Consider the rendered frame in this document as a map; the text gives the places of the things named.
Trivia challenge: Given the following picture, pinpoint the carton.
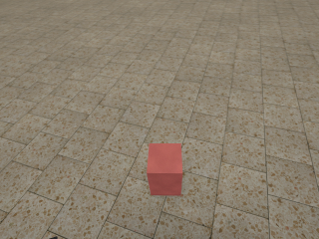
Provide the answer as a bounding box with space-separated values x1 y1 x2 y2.
147 143 183 196

